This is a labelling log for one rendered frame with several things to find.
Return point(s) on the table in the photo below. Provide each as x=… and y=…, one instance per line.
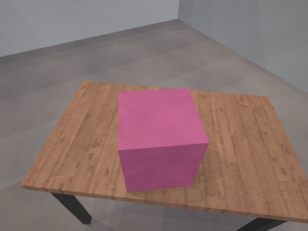
x=249, y=168

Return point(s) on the carton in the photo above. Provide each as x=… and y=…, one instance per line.
x=161, y=139

